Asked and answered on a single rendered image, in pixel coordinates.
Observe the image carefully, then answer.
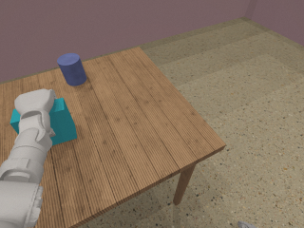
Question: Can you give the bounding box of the table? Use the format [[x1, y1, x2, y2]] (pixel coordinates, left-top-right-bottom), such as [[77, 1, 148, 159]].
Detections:
[[0, 47, 226, 228]]

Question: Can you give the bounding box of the robot left forearm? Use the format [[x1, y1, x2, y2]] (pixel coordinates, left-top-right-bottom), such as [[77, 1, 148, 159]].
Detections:
[[0, 108, 53, 184]]

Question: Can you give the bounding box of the left robot hand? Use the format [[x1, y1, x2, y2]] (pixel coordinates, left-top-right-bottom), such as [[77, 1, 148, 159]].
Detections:
[[14, 88, 57, 138]]

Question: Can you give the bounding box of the sponge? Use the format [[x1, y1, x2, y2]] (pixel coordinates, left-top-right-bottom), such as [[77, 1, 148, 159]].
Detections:
[[10, 98, 77, 145]]

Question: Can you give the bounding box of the left robot upper arm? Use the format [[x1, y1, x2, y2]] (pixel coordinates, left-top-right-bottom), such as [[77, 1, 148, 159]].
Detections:
[[0, 180, 44, 228]]

